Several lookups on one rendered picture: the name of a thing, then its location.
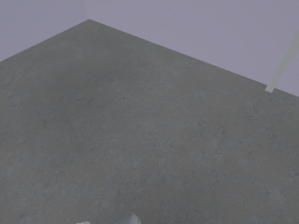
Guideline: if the panel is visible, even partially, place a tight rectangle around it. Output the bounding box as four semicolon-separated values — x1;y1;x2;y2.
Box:
265;31;299;93

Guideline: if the left robot thigh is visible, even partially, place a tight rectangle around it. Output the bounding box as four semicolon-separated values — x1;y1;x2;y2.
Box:
110;213;141;224

